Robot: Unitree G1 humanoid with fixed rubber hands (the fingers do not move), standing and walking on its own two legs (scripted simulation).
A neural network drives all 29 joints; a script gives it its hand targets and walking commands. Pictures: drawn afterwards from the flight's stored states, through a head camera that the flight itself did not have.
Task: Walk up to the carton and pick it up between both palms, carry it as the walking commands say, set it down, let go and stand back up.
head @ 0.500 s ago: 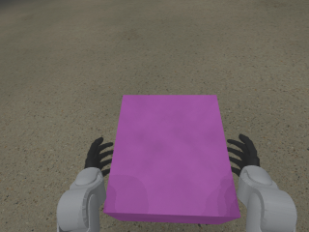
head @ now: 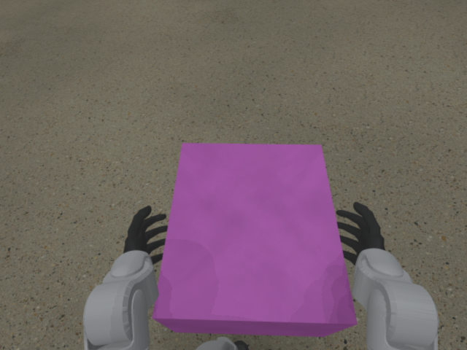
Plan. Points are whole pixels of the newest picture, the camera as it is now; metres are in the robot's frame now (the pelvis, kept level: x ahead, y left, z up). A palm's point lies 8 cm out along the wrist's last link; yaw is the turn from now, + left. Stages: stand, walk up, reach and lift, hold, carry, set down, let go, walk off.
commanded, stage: carry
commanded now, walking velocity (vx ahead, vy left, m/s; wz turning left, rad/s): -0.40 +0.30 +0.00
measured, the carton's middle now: (250, 236) +0.32 +0.02 +0.01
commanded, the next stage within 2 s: none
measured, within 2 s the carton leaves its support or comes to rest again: neither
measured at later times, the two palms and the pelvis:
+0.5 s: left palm out of the picture +0.00 +0.26 +0.06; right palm out of the picture +0.00 -0.07 +0.08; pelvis -0.25 +0.10 -0.01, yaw +2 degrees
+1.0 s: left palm out of the picture -0.24 +0.32 +0.12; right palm out of the picture -0.26 -0.01 +0.10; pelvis -0.49 +0.18 +0.01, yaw +1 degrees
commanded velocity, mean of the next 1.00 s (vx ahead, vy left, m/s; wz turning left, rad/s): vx -0.40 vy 0.30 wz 0.00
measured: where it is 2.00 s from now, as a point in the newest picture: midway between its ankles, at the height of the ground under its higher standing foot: outside the picture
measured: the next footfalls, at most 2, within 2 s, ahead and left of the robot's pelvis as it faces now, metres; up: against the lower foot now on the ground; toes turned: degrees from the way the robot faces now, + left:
right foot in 0.02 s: -0.06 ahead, -0.08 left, +0.00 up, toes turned -5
left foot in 0.44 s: -0.22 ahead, +0.23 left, +0.00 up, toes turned +2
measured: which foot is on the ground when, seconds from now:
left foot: down 0.00-0.04, up 0.06-0.42, down 0.44-0.78, up 0.80-1.00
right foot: up 0.00-0.00, down 0.02-0.50, up 0.52-0.76, down 0.78-1.00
